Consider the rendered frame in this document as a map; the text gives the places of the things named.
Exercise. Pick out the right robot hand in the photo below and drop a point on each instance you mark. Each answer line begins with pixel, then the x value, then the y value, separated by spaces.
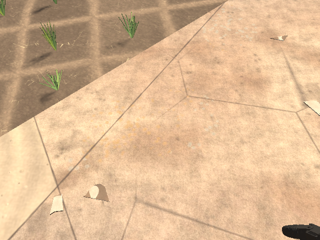
pixel 302 232

